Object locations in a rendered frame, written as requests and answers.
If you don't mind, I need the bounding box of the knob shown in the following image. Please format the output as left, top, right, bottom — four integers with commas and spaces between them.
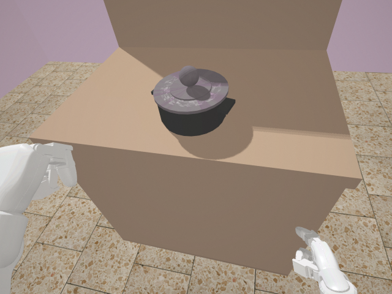
179, 66, 199, 86

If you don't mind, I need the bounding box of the robot right hand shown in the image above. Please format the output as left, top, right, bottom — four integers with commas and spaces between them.
292, 227, 340, 281

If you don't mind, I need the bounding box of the robot left forearm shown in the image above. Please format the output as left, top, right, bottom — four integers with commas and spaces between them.
0, 211, 29, 294

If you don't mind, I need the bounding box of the robot right forearm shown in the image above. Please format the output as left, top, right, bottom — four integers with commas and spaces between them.
318, 268, 358, 294

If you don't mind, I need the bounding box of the table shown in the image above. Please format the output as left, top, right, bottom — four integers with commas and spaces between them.
28, 0, 363, 276

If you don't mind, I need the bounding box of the robot left hand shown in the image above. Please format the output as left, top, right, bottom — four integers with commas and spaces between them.
0, 142, 77, 214

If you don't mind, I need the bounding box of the lid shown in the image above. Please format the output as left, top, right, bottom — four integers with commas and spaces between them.
153, 69, 228, 115

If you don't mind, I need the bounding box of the pot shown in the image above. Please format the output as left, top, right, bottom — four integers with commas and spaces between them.
151, 90, 235, 136

